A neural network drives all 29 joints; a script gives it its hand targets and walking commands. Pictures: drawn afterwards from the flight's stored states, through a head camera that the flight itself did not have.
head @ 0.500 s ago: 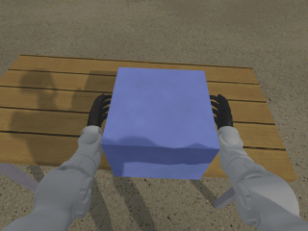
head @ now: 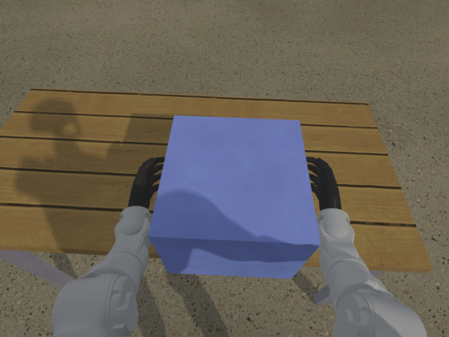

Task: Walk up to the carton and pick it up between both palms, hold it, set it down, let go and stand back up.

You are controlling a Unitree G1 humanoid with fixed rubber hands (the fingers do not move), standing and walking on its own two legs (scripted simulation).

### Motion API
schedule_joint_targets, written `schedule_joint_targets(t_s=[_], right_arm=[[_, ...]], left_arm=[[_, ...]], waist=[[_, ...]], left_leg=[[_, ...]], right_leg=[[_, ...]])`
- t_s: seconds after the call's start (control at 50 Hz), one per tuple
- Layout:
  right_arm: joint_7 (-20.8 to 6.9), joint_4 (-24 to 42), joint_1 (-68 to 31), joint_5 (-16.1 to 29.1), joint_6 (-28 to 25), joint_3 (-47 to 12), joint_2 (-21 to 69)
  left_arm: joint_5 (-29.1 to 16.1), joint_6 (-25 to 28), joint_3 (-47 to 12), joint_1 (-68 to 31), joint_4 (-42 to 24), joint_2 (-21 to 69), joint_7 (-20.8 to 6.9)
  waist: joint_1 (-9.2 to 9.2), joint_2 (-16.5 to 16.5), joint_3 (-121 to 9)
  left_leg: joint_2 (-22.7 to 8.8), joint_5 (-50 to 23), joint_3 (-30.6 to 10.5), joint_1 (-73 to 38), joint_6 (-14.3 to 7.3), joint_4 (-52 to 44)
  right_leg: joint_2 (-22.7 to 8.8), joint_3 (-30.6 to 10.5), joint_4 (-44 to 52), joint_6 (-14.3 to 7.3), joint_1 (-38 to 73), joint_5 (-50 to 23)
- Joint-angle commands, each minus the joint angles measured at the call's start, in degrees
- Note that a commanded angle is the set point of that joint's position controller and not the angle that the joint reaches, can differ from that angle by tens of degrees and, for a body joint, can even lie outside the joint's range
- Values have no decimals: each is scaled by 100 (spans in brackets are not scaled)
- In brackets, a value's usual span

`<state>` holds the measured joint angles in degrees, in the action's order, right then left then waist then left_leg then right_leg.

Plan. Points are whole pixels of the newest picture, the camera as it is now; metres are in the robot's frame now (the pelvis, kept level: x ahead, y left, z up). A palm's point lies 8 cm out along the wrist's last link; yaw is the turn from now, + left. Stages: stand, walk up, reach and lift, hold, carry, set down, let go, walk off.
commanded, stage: reach and lift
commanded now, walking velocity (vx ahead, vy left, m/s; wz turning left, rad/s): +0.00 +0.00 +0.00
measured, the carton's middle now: (233, 197) +0.41 -0.01 -0.03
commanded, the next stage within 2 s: none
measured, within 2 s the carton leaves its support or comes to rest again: leaves its support in 0.86 s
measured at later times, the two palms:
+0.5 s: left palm (141, 199) +0.39 +0.17 +0.01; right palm (327, 201) +0.37 -0.19 +0.02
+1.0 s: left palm (140, 196) +0.38 +0.16 +0.03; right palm (334, 192) +0.37 -0.19 +0.05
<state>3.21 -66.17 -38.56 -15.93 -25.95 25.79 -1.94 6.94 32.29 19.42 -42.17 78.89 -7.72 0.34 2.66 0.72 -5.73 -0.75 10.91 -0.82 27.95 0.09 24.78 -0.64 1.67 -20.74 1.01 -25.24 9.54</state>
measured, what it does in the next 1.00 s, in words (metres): stands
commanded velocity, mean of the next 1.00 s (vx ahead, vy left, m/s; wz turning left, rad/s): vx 0.00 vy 0.00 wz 0.00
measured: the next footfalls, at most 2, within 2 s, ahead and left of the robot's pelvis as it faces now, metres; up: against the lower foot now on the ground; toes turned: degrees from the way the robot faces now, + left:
none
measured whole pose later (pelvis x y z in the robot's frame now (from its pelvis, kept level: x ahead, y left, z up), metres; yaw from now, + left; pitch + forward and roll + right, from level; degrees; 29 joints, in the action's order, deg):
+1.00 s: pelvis +0.01 +0.00 +0.01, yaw +2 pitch +11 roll -1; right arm 7.1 -53.6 -30.5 2.5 -17.2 4.5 -5.3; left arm -4.6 24.3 6.9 -31.3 63.5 -7.0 3.5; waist 4.4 2.3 -7.6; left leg -0.7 10.6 -1.9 21.1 0.5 21.3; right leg -0.8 3.6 -16.6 0.8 -17.4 9.6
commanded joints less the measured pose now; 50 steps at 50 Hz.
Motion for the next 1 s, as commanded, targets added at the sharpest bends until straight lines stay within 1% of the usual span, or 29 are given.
schedule_joint_targets(t_s=[0.0, 0.02, 0.04, 0.08, 0.1, 0.12, 0.14, 0.16, 0.18, 0.2, 0.22, 0.24, 0.26, 0.28, 0.3, 0.32, 0.34, 0.44, 0.48, 0.56, 0.64, 0.72, 0.76, 0.82, 0.88, 0.94, 0.98], right_arm=[[-835, -180, -1792, -657, -200, -1542, 3340], [-821, -84, -1855, -643, -229, -1532, 3328], [-779, -69, -1778, -646, -235, -1571, 3398], [-762, 40, -1854, -622, -284, -1604, 3393], [-760, -49, -1807, -653, -294, -1607, 3398], [-754, -107, -1643, -590, -266, -1672, 3419], [-750, -53, -1663, -565, -280, -1676, 3374], [-735, 75, -1710, -555, -289, -1765, 3392], [-721, 27, -1706, -584, -290, -1703, 3360], [-722, 69, -1680, -571, -296, -1768, 3405], [-713, 38, -1620, -578, -287, -1749, 3402], [-720, 105, -1648, -546, -305, -1753, 3398], [-700, 132, -1620, -600, -291, -1723, 3414], [-697, 132, -1630, -619, -269, -1676, 3428], [-706, 139, -1643, -629, -274, -1655, 3367], [-718, 131, -1649, -497, -362, -1598, 3295], [-733, 124, -1685, -479, -393, -1652, 3258], [-696, 45, -1623, -521, -379, -1612, 3256], [-664, 56, -1625, -505, -381, -1660, 3283], [-597, 171, -1624, -308, -373, -2028, 3330], [-556, 315, -1601, -80, -322, -2413, 3416], [-506, 602, -1663, 261, -200, -2945, 3608], [-484, 847, -1713, 474, -101, -3278, 3742], [-446, 1273, -1714, 803, 150, -3779, 3947], [-404, 1681, -1603, 1123, 501, -4188, 4074], [-365, 1993, -1449, 1411, 884, -4448, 4088], [-345, 2145, -1347, 1571, 1123, -4539, 4057]], left_arm=[[772, 0, -960, -2298, -308, 3043, -607], [749, -18, -1066, -2284, -374, 3107, -601], [761, -45, -1055, -2193, -374, 3136, -611], [748, -47, -1116, -2252, -515, 3210, -612], [768, -44, -1145, -2245, -622, 3236, -588], [804, -82, -1091, -2143, -583, 3168, -605], [777, -98, -1121, -2127, -646, 3162, -612], [771, -98, -1096, -2113, -620, 3137, -635], [756, -105, -1171, -2157, -662, 3190, -639], [767, -106, -1147, -2124, -718, 3169, -638], [815, -153, -1161, -2086, -702, 3224, -633], [816, -169, -1199, -2079, -795, 3270, -613], [840, -189, -1168, -2045, -735, 3212, -620], [859, -210, -1129, -2049, -776, 3222, -612], [873, -230, -1164, -2040, -845, 3244, -589], [728, -134, -1412, -2079, -1026, 3256, -573], [698, -103, -1427, -2094, -974, 3261, -558], [730, -73, -1348, -2078, -911, 3165, -596], [698, -81, -1373, -2099, -927, 3149, -586], [483, -98, -1694, -2069, -1117, 3217, -519], [275, -95, -2009, -2087, -1299, 3326, -504], [-12, -66, -2424, -2272, -1572, 3560, -482], [-169, -52, -2661, -2390, -1784, 3741, -461], [-380, -90, -2969, -2542, -2146, 3973, -428], [-522, -240, -3158, -2560, -2526, 4108, -414], [-604, -485, -3224, -2473, -2890, 4142, -427], [-626, -687, -3227, -2379, -3108, 4121, -455]], waist=[[-79, 111, -2195], [-11, 138, -2338], [32, 67, -2288], [-16, 161, -2367], [18, 138, -2378], [-9, 158, -2159], [10, 88, -2208], [-39, 9, -2202], [65, -20, -2151], [-44, -21, -2158], [-15, 33, -2169], [-63, 123, -2212], [-26, 14, -2178], [-60, 32, -2134], [-92, 53, -2192], [-129, 208, -2391], [-120, 229, -2375], [-101, 123, -2144], [-106, 98, -2172], [-114, 160, -2433], [-75, 169, -2611], [10, 184, -2853], [56, 198, -2999], [154, 202, -3100], [230, 168, -2986], [252, 129, -2702], [231, 108, -2465]], left_leg=[[-19, -2056, 296, -1343, 307, 0], [-28, -2167, 278, -1362, 330, 29], [-6, -2250, 280, -1329, 319, 47], [-7, -2193, 283, -1307, 352, -22], [-32, -2355, 280, -1394, 381, 33], [3, -2375, 290, -1379, 360, 4], [-12, -2338, 291, -1361, 337, -46], [3, -2247, 317, -1328, 301, -74], [3, -2195, 292, -1337, 317, -101], [30, -2157, 316, -1288, 304, -128], [17, -2096, 302, -1356, 310, -167], [-6, -2194, 299, -1440, 348, -145], [12, -2080, 337, -1375, 291, -155], [0, -1973, 342, -1312, 285, -210], [-26, -2068, 337, -1364, 290, -211], [-18, -2329, 307, -1511, 499, -141], [-26, -2456, 297, -1640, 529, -72], [30, -2057, 326, -1310, 423, -184], [36, -2005, 338, -1247, 406, -223], [53, -2302, 339, -1404, 453, -211], [76, -2451, 297, -1453, 466, -198], [105, -2572, 201, -1454, 474, -152], [128, -2636, 136, -1477, 473, -113], [168, -2653, 16, -1486, 458, -78], [202, -2580, -87, -1537, 423, -105], [213, -2496, -167, -1664, 377, -178], [216, -2433, -189, -1771, 351, -239]], right_leg=[[78, 229, 67, -181, 1054, -1595], [80, 245, 41, -165, 1055, -1756], [81, 223, 31, -136, 1185, -1977], [79, 241, 71, -158, 1223, -1900], [113, 264, 40, -162, 1204, -2000], [79, 223, 81, -170, 1309, -2076], [92, 240, 87, -138, 1370, -2120], [66, 207, 94, -116, 1411, -2098], [75, 236, 91, -94, 1417, -2119], [60, 233, 121, -78, 1495, -2090], [75, 235, 165, -99, 1466, -1971], [96, 246, 179, -135, 1332, -1907], [88, 219, 237, -122, 1389, -1843], [75, 221, 238, -135, 1407, -1756], [93, 236, 241, -158, 1358, -1752], [137, 274, 272, -185, 1272, -1635], [153, 288, 299, -193, 1131, -1586], [86, 225, 316, -152, 1299, -1473], [80, 217, 315, -141, 1378, -1511], [116, 208, 322, -135, 1542, -1777], [128, 172, 308, -122, 1663, -1958], [132, 108, 247, -101, 1817, -2173], [134, 69, 200, -88, 1895, -2292], [124, 3, 141, -65, 2013, -2401], [108, -69, 137, -53, 2071, -2361], [104, -133, 184, -68, 2070, -2209], [108, -167, 231, -81, 2059, -2092]])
